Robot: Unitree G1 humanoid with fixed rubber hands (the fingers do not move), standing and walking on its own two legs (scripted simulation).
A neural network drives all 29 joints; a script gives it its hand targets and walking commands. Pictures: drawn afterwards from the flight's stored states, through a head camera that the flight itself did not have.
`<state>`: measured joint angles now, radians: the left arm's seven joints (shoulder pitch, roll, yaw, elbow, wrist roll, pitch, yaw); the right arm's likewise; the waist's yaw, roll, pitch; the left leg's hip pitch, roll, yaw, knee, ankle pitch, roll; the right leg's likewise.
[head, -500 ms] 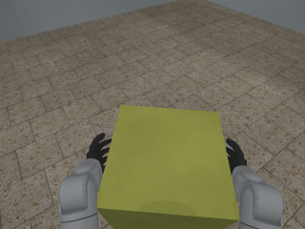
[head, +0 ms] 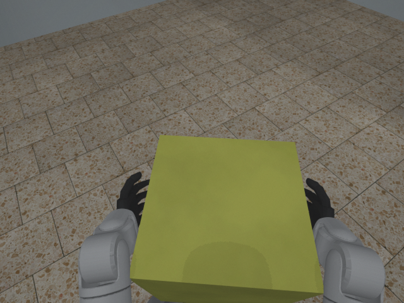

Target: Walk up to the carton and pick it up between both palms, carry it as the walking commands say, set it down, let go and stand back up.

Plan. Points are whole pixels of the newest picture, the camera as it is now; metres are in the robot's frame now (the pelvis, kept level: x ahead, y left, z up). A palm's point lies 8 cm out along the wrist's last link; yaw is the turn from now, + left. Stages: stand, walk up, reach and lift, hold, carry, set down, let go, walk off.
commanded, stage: carry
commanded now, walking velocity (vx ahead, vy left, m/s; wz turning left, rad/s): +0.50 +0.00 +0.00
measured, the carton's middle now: (219, 230) +0.26 -0.01 -0.01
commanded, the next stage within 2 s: none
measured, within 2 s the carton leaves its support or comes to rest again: neither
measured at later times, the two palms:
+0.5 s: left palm (145, 90) +0.61 +0.17 +0.07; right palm (272, 90) +0.60 -0.16 +0.07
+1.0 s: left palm (163, 32) +0.96 +0.17 +0.06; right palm (257, 29) +0.95 -0.17 +0.06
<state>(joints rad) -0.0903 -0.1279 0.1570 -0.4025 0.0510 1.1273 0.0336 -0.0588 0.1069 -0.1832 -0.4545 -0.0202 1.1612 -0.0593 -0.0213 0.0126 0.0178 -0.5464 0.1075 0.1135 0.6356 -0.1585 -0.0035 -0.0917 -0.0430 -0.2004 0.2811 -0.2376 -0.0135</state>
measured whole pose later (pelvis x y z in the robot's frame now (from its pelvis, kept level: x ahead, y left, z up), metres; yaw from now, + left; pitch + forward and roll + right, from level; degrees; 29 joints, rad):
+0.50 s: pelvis +0.35 +0.01 -0.02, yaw +0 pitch +3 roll +1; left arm -0.09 -0.12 0.18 -0.39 0.06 1.16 0.03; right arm -0.07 0.13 -0.17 -0.40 -0.04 1.16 -0.05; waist 0.00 -0.01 -0.09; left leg 0.08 0.03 0.20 0.24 -0.36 -0.03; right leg -0.55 -0.13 -0.15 0.54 -0.06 0.00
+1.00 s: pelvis +0.70 +0.01 -0.02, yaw +0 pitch +2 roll +0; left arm -0.08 -0.12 0.16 -0.43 0.06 1.14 0.03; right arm -0.06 0.13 -0.18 -0.45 -0.03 1.16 -0.05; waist -0.02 -0.02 -0.04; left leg -0.44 0.06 0.22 0.45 -0.01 0.04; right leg 0.02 -0.08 -0.19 0.42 -0.44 0.05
